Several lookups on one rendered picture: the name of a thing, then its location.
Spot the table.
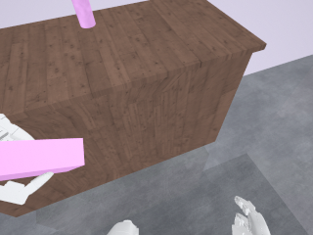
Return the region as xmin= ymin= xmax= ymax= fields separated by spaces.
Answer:
xmin=0 ymin=0 xmax=267 ymax=217

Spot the robot right hand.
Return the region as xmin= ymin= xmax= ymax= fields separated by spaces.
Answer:
xmin=232 ymin=196 xmax=271 ymax=235

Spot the sponge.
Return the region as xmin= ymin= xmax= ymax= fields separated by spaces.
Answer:
xmin=0 ymin=138 xmax=85 ymax=181

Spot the robot left hand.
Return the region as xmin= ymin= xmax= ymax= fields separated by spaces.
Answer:
xmin=0 ymin=114 xmax=54 ymax=205

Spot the robot left thigh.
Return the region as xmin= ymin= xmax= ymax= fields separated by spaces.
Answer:
xmin=107 ymin=221 xmax=139 ymax=235

